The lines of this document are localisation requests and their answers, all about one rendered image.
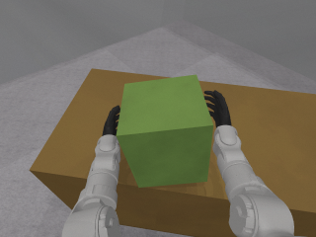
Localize robot right upper arm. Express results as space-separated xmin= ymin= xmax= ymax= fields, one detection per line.
xmin=228 ymin=193 xmax=306 ymax=237

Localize robot left forearm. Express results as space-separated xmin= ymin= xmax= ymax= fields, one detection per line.
xmin=61 ymin=134 xmax=121 ymax=237

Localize pedestal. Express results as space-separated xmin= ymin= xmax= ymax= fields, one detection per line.
xmin=30 ymin=68 xmax=316 ymax=237

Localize robot left upper arm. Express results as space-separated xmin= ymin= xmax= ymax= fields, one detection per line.
xmin=62 ymin=204 xmax=121 ymax=237

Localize robot right forearm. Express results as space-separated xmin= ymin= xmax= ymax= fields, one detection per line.
xmin=212 ymin=124 xmax=294 ymax=231

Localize right robot hand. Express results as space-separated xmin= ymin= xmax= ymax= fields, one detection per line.
xmin=204 ymin=90 xmax=232 ymax=127

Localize carton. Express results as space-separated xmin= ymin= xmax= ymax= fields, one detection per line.
xmin=116 ymin=74 xmax=213 ymax=188

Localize left robot hand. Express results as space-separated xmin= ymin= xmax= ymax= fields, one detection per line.
xmin=102 ymin=105 xmax=120 ymax=136

